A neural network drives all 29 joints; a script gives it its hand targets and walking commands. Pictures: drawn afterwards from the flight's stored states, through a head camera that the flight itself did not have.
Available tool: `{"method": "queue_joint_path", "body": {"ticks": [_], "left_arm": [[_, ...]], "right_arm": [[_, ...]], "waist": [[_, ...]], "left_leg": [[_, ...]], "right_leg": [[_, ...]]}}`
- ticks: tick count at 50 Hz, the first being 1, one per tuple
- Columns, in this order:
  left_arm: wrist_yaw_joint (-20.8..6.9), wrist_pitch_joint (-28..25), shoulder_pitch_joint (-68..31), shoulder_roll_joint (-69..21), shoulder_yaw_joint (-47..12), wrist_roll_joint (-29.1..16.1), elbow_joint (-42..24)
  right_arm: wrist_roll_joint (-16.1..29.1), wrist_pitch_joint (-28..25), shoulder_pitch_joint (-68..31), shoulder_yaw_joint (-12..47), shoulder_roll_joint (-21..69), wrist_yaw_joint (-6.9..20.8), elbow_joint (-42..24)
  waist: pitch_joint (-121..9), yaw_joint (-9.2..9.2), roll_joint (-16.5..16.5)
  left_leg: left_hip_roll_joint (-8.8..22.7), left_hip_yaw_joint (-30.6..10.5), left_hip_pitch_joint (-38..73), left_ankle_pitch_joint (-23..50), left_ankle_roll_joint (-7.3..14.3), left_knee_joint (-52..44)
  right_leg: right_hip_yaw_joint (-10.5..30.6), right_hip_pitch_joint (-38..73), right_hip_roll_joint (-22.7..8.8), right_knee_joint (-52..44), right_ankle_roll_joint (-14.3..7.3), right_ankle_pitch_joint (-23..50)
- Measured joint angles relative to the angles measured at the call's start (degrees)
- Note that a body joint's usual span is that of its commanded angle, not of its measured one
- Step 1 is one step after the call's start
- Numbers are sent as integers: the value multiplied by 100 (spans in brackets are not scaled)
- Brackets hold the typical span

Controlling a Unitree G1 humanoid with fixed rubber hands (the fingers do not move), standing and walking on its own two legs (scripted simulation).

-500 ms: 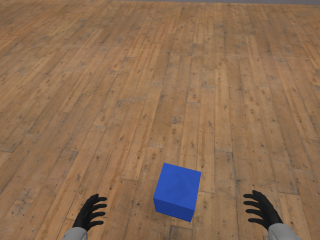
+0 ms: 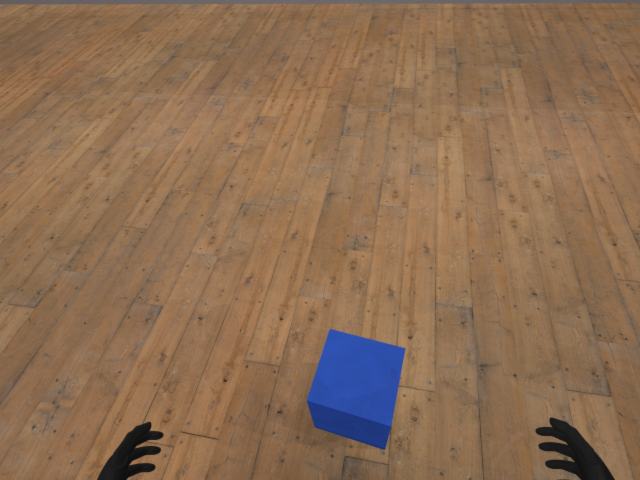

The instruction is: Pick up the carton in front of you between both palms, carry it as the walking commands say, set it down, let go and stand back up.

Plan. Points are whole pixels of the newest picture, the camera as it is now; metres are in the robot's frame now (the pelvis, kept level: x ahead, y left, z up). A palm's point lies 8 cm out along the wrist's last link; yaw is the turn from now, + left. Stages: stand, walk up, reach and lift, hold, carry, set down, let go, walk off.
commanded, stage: stand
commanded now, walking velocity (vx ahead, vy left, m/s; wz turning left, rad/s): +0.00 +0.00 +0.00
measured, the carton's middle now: (357, 390) +0.43 -0.02 -0.64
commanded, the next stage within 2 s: none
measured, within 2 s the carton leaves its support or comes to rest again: neither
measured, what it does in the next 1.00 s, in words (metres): stands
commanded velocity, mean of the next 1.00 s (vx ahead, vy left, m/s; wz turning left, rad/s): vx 0.00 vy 0.00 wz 0.00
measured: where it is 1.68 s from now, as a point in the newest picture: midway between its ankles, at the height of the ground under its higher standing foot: outside the picture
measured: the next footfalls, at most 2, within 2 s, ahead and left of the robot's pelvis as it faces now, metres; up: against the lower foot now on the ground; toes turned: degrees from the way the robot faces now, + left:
none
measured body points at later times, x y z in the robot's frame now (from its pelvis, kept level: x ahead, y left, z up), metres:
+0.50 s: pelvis +0.00 -0.01 +0.01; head +0.01 -0.02 +0.46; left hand +0.12 +0.30 -0.09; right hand +0.14 -0.30 -0.10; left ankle -0.04 +0.12 -0.73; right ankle -0.02 -0.10 -0.73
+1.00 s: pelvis -0.02 +0.00 +0.01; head -0.02 -0.01 +0.46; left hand +0.08 +0.31 -0.10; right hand +0.09 -0.31 -0.11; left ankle -0.04 +0.12 -0.73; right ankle -0.02 -0.11 -0.73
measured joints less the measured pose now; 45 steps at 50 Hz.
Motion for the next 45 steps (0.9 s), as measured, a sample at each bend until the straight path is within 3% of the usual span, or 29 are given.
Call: {"method": "queue_joint_path", "body": {"ticks": [45], "left_arm": [[-3,-96,-444,117,-155,-111,1496]], "right_arm": [[88,-182,-266,214,-184,-62,1431]], "waist": [[60,29,-83]], "left_leg": [[49,-18,519,547,-41,-845]], "right_leg": [[-38,524,-27,-819,-15,519]]}}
